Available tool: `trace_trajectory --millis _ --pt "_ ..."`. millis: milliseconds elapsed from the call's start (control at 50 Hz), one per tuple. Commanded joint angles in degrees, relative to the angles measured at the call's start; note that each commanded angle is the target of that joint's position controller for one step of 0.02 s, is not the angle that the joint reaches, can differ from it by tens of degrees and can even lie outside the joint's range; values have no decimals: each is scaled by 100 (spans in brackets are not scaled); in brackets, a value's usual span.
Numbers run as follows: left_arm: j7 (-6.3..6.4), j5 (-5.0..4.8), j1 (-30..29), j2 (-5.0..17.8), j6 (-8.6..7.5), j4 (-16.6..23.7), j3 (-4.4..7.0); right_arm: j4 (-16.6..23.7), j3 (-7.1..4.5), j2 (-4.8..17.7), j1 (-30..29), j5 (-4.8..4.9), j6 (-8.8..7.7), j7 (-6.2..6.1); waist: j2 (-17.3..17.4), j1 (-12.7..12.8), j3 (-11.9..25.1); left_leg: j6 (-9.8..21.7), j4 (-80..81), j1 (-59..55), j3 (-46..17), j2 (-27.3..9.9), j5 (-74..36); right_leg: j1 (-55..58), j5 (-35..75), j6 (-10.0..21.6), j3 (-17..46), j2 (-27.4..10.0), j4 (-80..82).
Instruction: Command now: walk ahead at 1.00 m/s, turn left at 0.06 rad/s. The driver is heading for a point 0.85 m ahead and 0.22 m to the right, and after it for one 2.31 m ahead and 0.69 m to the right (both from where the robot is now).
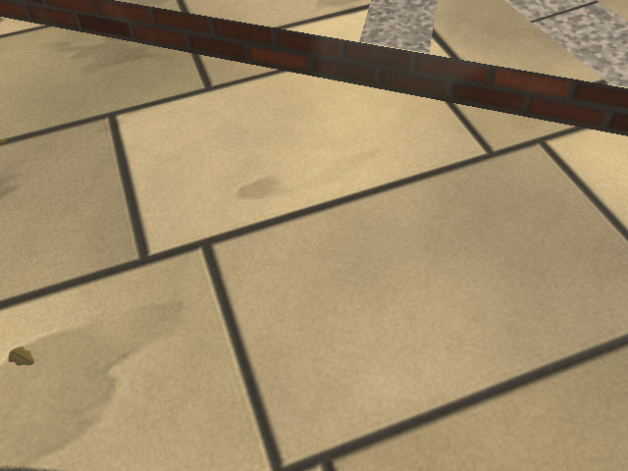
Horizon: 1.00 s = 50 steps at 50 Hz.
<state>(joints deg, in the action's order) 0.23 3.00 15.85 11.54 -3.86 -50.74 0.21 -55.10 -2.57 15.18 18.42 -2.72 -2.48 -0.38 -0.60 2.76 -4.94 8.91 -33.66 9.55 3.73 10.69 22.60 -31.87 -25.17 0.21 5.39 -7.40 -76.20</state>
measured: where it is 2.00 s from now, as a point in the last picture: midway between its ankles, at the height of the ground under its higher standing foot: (438, 399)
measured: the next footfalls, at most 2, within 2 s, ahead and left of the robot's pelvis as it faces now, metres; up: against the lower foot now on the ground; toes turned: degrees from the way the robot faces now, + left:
right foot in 0.20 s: +0.42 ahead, -0.16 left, +0.00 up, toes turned -8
left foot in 0.68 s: +0.69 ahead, -0.14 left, +0.00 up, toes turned -29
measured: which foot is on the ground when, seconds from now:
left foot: down 0.00-0.20, up 0.22-0.66, down 0.68-1.00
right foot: up 0.00-0.18, down 0.20-0.68, up 0.70-1.00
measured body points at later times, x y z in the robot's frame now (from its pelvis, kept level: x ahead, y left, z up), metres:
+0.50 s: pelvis +0.40 -0.12 +0.03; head +0.45 -0.16 +0.47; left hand +0.48 +0.15 -0.09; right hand +0.54 -0.41 -0.07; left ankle +0.60 -0.01 -0.64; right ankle +0.38 -0.16 -0.71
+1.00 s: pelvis +0.54 -0.15 +0.02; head +0.55 -0.15 +0.47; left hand +0.74 +0.04 -0.12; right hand +0.48 -0.40 -0.11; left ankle +0.65 -0.12 -0.71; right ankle +0.46 -0.24 -0.71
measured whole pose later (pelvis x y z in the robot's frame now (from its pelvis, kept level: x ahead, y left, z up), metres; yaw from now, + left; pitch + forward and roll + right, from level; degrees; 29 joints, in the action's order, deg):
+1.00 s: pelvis +0.54 -0.15 +0.02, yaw -28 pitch -1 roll -1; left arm 1.0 0.5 11.1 14.8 3.9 -50.6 0.9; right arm -48.6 0.9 13.6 15.0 -1.2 0.7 -1.0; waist -0.5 -1.6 -2.2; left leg 3.8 -23.8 19.1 0.0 3.3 4.2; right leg -11.7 -21.8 1.2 4.6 2.9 -31.9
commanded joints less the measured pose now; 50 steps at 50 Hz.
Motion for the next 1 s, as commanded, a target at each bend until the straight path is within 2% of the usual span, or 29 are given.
trace_trajectory --millis 20,40,60,80,120,140,160,180,200,220,240,260,280,300,340,380,420,500,580,620,660,680,700,720,740,760,840,940,1000 --pt "-100 -42 -590 904 25 703 188 459 -211 993 -244 120 -383 -47 -527 93 -794 1101 2377 1035 -2421 -2890 -2474 -856 700 -186 58 -591 1823" --pt "-165 -112 -569 699 -16 672 134 394 -234 997 -352 151 -484 -20 -197 136 -627 761 2578 1367 -1572 -2223 -2476 95 1728 9 -280 -455 2600" --pt "-238 -225 -420 647 -35 582 144 368 -239 959 -466 199 -555 33 127 186 -530 549 2824 1676 -1013 -1916 -2348 1036 2543 240 -571 -240 3044" --pt "-288 -280 -423 670 -36 484 192 271 -224 884 -331 274 -599 97 89 58 -508 479 3034 1564 -688 -1773 -2671 1499 3019 422 -849 9 3171" --pt "-309 -266 -315 750 -43 394 282 191 -243 1036 -103 348 -600 145 32 66 -266 281 2512 283 -122 -1740 -5011 1592 3014 723 -1124 489 3581" --pt "-310 -198 54 788 -56 276 335 182 -275 1152 -39 270 -538 113 111 247 60 156 1691 -312 37 -1805 -6413 1812 2709 798 -1330 834 3673" --pt "-296 -134 1027 863 -47 -15 411 221 -289 1167 -183 156 -441 57 236 739 564 -9 283 -509 215 -1811 -7209 2567 2566 853 -1476 1172 3765" --pt "-263 -116 2148 1045 -14 -366 526 313 -299 1175 -505 144 -366 -1 199 1386 1047 -249 -1603 -268 357 -1611 -7017 3539 2808 952 -1382 1251 4041" --pt "-201 -135 2376 1402 42 -405 620 385 -198 683 -529 135 -368 16 -765 1263 1122 -552 -4423 728 491 -755 -2138 4088 3309 1276 -178 503 4259" --pt "-209 -53 1642 1928 71 -167 652 847 -42 116 573 329 -413 68 -2374 -9 2012 -801 -6261 2545 -293 -61 855 5233 5257 2379 3402 -1104 4974" --pt "-206 -205 1009 1841 84 80 721 877 4 424 360 230 -418 -45 -1251 95 2179 -688 -6105 2887 -768 -498 386 5128 4886 2405 3702 -1111 5421" --pt "-162 -256 725 1566 87 140 660 910 11 553 -54 176 -406 -67 -305 13 1423 -688 -5596 2954 -777 -818 8 4324 4736 2173 2947 -893 5367" --pt "-141 -244 562 1323 107 127 598 939 26 528 -305 104 -374 -73 227 -122 836 -724 -5058 2785 -705 -1034 -124 3455 5187 1923 2328 -629 5336" --pt "-101 -311 585 1130 97 123 525 1043 40 512 -546 24 -281 -61 311 -174 597 -783 -4663 2612 -720 -1158 -123 2911 5874 1753 1865 -355 5386" --pt "-70 -359 665 1107 63 83 473 1181 98 448 -550 -14 -29 -39 134 -390 608 -949 -3762 2219 -701 -1259 -175 2404 6552 1530 1374 -51 5526" --pt "-85 -322 578 1441 50 193 567 1322 155 425 -716 11 60 -38 103 -461 770 -1081 -2993 2040 -499 -1146 -334 2165 7178 1418 1108 275 5520" --pt "-63 -335 621 1520 128 301 617 1489 173 472 -1021 67 103 -53 40 -366 962 -1168 -2459 2142 -391 -1016 -867 2247 7476 1146 1013 489 5390" --pt "44 -399 800 1209 341 378 573 1705 233 455 -1618 134 117 -29 -261 -12 1036 -1100 -1280 2092 -318 -929 -2029 2435 6674 448 946 803 5209" --pt "168 -251 981 1114 435 394 561 1745 275 528 -1922 152 36 -51 -380 261 785 -954 -361 2038 -391 -861 -2219 2830 6221 292 1304 639 4979" --pt "217 -181 748 1166 431 479 574 1558 230 724 -1417 140 -50 -83 -423 50 722 -749 97 1532 -556 -862 -1970 2847 6358 195 1518 514 4626" --pt "209 -223 405 1282 352 561 570 1267 172 877 -512 124 -165 -143 -339 -429 775 -481 978 570 -674 -1016 -2547 2731 6463 46 1538 595 3837" --pt "162 -291 317 1231 298 731 532 1187 149 1016 48 130 -233 -180 186 -663 1297 -155 878 -662 -1424 -1858 -4726 2184 4608 -38 1258 872 2716" --pt "175 -376 1179 896 315 702 516 1306 99 1259 -98 193 -134 -178 1559 -247 1850 1043 581 -1715 -3109 -3501 -8129 1174 -1018 -286 430 2010 915" --pt "198 -168 1440 1176 393 492 497 1374 111 926 -198 292 -13 -143 944 -134 2153 1365 841 -1316 -3751 -3688 -7408 947 -1342 -96 347 1915 392" --pt "173 -82 1040 1233 471 339 499 1436 195 564 -488 294 4 -125 226 -132 1586 1143 1023 -714 -3242 -3229 -6169 891 -859 -70 556 1739 239" --pt "134 -99 667 1193 524 407 478 1458 251 385 -726 234 25 -116 66 -114 1299 811 1221 -279 -2703 -2833 -5080 882 -593 -68 530 1618 523" --pt "17 -228 526 887 763 320 327 1228 253 514 -792 114 79 -94 788 -16 954 176 1755 558 -1642 -1939 -2884 1616 -332 -188 77 1453 2093" --pt "94 -262 161 850 827 142 205 981 131 795 -479 131 213 -74 1040 -233 846 115 2154 601 -1903 -1950 -606 2100 -9 -4 -333 1220 3969" --pt "110 -239 296 832 721 -90 159 875 98 773 -370 179 330 -91 863 -133 594 -264 2233 1178 -1883 -1845 305 2809 924 294 -339 1146 5360"
Keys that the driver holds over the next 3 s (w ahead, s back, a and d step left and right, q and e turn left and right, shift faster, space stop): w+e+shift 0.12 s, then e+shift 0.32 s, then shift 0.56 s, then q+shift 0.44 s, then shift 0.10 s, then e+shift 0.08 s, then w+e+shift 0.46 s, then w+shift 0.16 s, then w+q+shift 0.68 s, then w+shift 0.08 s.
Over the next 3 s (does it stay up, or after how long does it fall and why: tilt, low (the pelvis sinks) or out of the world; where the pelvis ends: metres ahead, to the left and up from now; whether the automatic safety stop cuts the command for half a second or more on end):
stays up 1.42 -0.58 0.01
